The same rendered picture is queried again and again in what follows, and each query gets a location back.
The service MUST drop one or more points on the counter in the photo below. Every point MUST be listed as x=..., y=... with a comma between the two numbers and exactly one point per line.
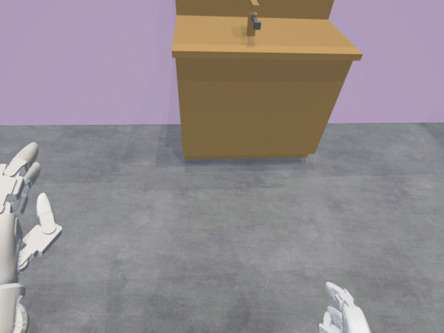
x=267, y=93

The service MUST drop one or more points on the robot right hand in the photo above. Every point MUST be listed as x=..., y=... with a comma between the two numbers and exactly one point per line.
x=351, y=320

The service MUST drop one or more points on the tap lever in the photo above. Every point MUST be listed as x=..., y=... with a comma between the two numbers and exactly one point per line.
x=256, y=24

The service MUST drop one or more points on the left robot forearm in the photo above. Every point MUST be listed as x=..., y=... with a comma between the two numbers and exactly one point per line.
x=14, y=317

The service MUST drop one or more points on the robot left hand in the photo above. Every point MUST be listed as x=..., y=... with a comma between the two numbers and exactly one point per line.
x=15, y=182

